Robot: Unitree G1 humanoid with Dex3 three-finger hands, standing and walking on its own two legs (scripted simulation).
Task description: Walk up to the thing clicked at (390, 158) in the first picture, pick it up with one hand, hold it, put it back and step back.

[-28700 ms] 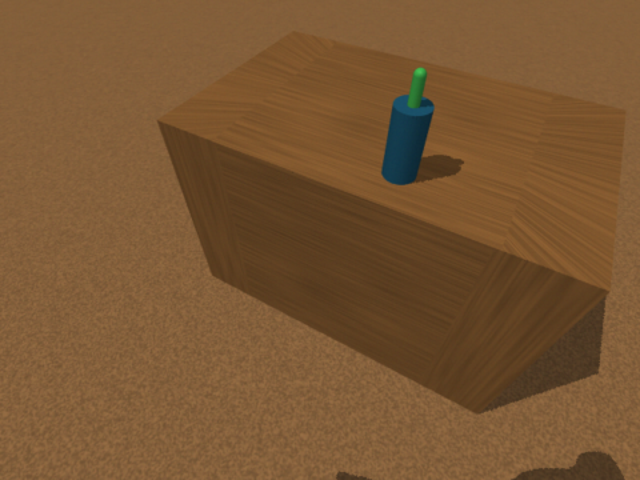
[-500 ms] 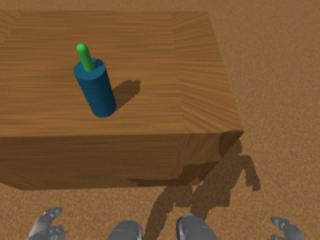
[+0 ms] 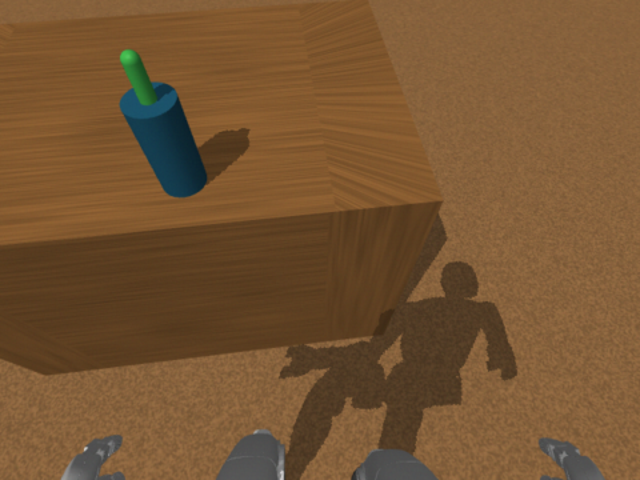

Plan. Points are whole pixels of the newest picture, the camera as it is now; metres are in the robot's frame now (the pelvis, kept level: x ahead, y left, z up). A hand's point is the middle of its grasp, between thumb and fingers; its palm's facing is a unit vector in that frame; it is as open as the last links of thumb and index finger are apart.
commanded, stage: step back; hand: left
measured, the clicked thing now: (160, 127) +0.58 +0.23 +0.07
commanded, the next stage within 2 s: none
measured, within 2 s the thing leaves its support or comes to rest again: neither
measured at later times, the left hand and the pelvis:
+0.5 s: hand out of the picture -0.04 +0.27 -0.14, palm faces +0.08 -0.93 -0.35, open 7.4 cm; pelvis -0.14 -0.01 +0.01, yaw +4 degrees
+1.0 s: hand out of the picture -0.21 +0.21 -0.13, palm faces +0.09 -0.90 -0.43, open 7.4 cm; pelvis -0.30 -0.07 +0.00, yaw +6 degrees
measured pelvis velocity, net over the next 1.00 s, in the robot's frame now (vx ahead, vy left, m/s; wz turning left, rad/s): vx -0.30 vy -0.07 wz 0.11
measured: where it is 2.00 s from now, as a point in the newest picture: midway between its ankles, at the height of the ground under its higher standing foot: outside the picture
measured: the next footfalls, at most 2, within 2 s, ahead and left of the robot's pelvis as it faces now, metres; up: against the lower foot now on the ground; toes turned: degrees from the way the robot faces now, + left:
left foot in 0.32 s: -0.07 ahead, +0.11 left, +0.00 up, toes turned +4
right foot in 0.70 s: -0.19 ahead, -0.17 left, +0.00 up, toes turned +4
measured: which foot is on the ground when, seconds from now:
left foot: up 0.00-0.30, down 0.32-0.72, up 0.74-1.00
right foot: down 0.00-0.34, up 0.36-0.68, down 0.70-1.00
